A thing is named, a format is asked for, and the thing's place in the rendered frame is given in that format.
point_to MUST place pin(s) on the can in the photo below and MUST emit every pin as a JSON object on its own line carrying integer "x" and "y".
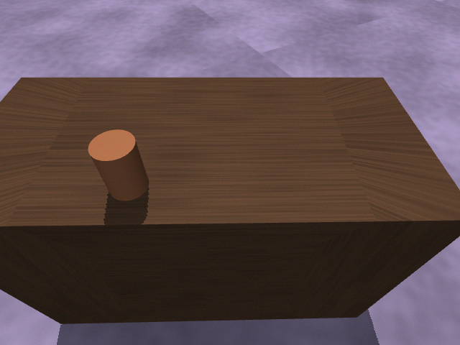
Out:
{"x": 116, "y": 156}

